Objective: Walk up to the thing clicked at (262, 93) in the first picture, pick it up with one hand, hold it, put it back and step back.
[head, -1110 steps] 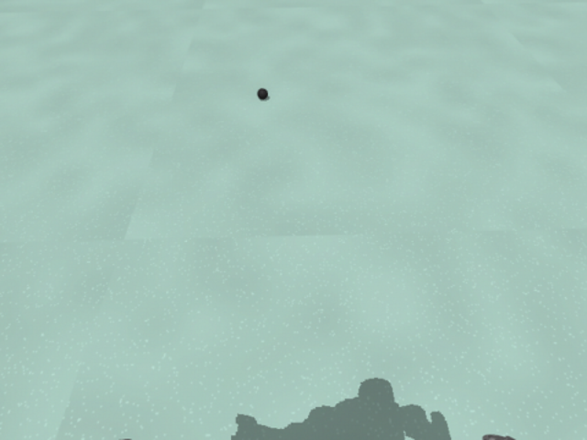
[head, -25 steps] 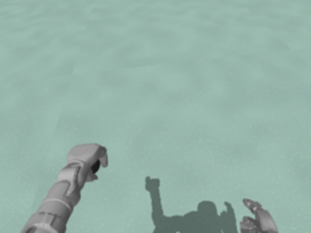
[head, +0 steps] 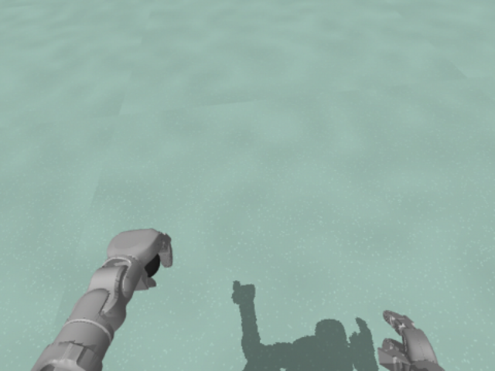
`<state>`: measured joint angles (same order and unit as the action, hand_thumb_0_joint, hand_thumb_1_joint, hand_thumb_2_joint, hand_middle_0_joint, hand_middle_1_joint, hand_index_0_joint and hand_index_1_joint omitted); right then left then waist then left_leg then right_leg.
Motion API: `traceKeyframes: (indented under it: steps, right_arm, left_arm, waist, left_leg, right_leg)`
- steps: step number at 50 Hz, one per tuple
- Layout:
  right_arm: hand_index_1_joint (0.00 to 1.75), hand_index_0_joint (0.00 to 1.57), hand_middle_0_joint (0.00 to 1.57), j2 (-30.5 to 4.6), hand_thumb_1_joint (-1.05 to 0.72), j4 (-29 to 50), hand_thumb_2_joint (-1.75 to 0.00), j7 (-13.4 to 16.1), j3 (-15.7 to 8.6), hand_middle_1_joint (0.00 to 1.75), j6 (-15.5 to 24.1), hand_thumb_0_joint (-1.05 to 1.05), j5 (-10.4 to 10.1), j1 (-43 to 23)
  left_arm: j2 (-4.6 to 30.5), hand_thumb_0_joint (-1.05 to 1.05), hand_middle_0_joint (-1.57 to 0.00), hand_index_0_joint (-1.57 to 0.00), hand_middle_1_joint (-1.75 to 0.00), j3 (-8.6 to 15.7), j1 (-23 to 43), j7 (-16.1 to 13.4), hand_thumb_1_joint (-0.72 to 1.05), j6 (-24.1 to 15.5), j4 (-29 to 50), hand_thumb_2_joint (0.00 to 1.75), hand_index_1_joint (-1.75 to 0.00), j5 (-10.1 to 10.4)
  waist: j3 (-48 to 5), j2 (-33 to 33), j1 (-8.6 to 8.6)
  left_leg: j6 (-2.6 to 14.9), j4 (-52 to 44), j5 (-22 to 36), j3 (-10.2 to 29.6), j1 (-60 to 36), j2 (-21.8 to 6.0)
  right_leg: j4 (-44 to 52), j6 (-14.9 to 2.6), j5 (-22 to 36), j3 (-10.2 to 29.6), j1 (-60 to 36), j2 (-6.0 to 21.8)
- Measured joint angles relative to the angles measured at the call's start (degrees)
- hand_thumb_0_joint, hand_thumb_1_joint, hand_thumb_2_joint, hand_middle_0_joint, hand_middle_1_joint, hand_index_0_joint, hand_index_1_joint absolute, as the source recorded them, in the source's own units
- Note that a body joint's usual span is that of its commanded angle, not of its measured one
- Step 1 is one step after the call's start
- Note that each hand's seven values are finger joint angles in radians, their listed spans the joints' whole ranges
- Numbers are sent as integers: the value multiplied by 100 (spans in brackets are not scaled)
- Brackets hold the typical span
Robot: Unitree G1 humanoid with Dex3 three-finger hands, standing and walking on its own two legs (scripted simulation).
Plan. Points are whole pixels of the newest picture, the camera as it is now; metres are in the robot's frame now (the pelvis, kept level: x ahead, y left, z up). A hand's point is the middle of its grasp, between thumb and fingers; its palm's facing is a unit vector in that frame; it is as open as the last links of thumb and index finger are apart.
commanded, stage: hold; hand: left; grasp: from above
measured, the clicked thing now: (142, 262) +0.31 +0.23 -0.05
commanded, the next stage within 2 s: crouch in 0.28 s
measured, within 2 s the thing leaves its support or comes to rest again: neither
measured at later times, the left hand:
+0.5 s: hand (144, 268) +0.29 +0.22 -0.04, palm faces -0.45 -0.07 -0.89, open 6.7 cm
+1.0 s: hand (161, 289) +0.32 +0.24 -0.22, palm faces -0.43 +0.02 -0.90, open 6.7 cm
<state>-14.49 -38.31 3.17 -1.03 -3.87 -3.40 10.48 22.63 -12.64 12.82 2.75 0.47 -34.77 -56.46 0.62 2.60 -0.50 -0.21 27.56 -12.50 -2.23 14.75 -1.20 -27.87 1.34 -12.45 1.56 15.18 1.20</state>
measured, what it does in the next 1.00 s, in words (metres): lowers itself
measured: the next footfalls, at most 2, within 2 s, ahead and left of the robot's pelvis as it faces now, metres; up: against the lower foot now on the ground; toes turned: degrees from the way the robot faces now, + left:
none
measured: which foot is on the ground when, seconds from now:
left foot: down 0.00-1.00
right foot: down 0.00-1.00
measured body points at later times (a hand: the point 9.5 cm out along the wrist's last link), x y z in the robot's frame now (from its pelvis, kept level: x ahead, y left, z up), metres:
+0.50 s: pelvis +0.01 +0.00 +0.00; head +0.02 -0.02 +0.45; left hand +0.31 +0.22 +0.01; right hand +0.16 -0.25 -0.11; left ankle +0.02 +0.12 -0.74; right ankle +0.03 -0.13 -0.74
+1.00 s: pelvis -0.02 +0.00 -0.10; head +0.09 +0.02 +0.34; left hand +0.33 +0.24 -0.17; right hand +0.08 -0.29 -0.21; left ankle +0.02 +0.12 -0.74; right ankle +0.03 -0.13 -0.74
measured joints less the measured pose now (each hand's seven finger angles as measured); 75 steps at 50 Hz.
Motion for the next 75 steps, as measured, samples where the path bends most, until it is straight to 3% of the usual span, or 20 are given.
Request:
traceKeyframes:
  steps: [11,21,29,35,40,45,52,59,66,75]
  right_arm:
    - [30,20,20,27,-92,-52,-90,-20,-13,30,4,1,-13,5]
    - [30,20,20,12,-92,11,-90,5,-6,30,-22,1,-11,-17]
    - [30,20,20,39,-91,-39,-90,-35,-60,30,-39,1,18,-35]
    - [30,20,21,50,-91,-95,-90,-103,-122,30,-52,1,82,-25]
    - [30,20,21,7,-91,-180,-90,-206,-196,30,1,0,199,14]
    - [30,20,21,-94,-91,-232,-90,-300,-320,30,94,0,342,132]
    - [30,20,20,-167,-91,-311,-90,-275,-401,30,247,0,462,249]
    - [30,20,20,-48,-91,-451,-90,-235,-379,30,407,0,569,236]
    - [30,21,21,121,-91,-480,-90,-348,-237,30,562,0,676,109]
    - [30,21,21,127,-91,-491,-90,-538,-65,30,771,0,817,-65]
  left_arm:
    - [-6,-3,-43,-88,-94,-24,94,-53,29,134,-111,48,-88,22]
    - [-34,-2,-43,-89,-95,18,-30,11,28,-25,-33,49,-88,4]
    - [-74,-3,-44,-88,-94,135,-26,-416,28,-45,-325,47,-88,-163]
    - [-146,-4,-46,-88,-92,134,92,-893,28,-178,-966,46,-87,-365]
    - [-178,-5,-47,-88,-90,193,448,-1435,28,-325,-1706,45,-85,-652]
    - [-143,-5,-47,-89,-89,404,905,-1993,28,-473,-2309,45,-85,-1049]
    - [25,-5,-47,-89,-89,727,1596,-2482,30,-463,-2994,43,-84,-1197]
    - [208,-5,-46,-89,-90,954,2127,-2521,29,-395,-3194,45,-85,-1111]
    - [428,-4,-45,-90,-91,1142,2559,-2378,28,-553,-3471,48,-87,-1116]
    - [754,-4,-47,-91,-89,1418,2784,-2472,25,-942,-3587,53,-88,-1381]
  waist:
    - [-47,16,2]
    - [1,-7,10]
    - [-12,-55,49]
    - [-31,-161,128]
    - [-188,-256,218]
    - [-556,-276,328]
    - [-1007,-183,550]
    - [-1175,-38,691]
    - [-1160,28,804]
    - [-1130,-80,912]
  left_leg:
    - [5,-46,-9,-2,-63,7]
    - [5,-70,-22,-6,-65,4]
    - [-4,33,-76,32,78,6]
    - [-9,365,-191,88,526,7]
    - [-19,1213,-496,162,1516,-22]
    - [-21,2632,-1027,238,3066,-68]
    - [18,4577,-1672,315,5241,-83]
    - [70,6115,-2051,377,7036,-42]
    - [98,7236,-2223,441,8377,8]
    - [63,8310,-2404,596,9625,78]
  right_leg:
    - [54,6,-5,2,-67,7]
    - [76,5,-18,5,-65,3]
    - [-18,-1,-81,-30,58,6]
    - [-326,-4,-201,-77,474,10]
    - [-1090,-13,-479,-130,1404,-15]
    - [-2427,19,-976,-163,2903,-55]
    - [-4318,56,-1603,-174,5039,-74]
    - [-5829,89,-1994,-178,6790,-50]
    - [-6941,108,-2205,-192,8082,-24]
    - [-7986,96,-2441,-292,9242,9]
